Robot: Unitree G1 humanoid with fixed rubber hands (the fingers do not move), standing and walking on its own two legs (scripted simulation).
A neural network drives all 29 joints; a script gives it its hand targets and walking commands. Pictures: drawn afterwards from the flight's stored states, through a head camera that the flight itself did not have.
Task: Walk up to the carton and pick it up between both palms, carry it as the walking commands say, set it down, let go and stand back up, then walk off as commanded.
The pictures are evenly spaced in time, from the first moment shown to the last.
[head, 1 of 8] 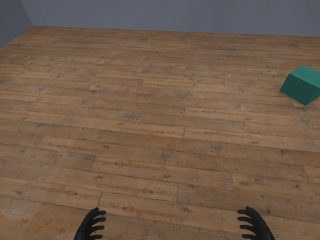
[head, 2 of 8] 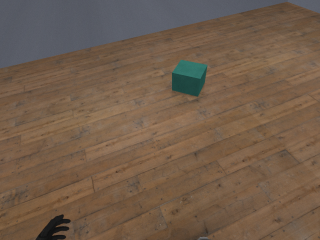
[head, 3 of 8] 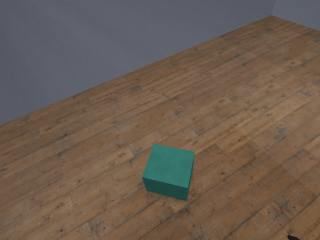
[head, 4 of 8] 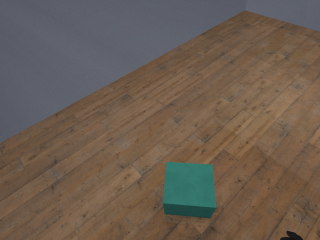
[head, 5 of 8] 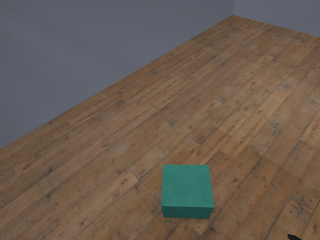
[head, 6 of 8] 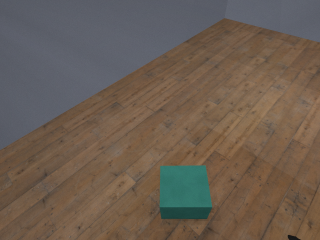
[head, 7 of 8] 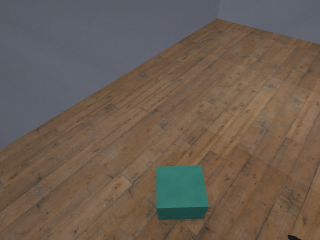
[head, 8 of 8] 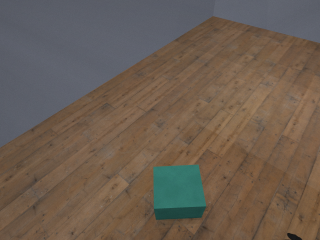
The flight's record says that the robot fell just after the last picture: no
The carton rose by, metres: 0.00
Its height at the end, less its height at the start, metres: +0.00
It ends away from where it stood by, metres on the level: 0.00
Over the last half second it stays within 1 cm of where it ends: yes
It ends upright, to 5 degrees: yes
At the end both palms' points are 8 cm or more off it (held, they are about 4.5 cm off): yes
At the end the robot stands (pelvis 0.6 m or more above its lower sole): yes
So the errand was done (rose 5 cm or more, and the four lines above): no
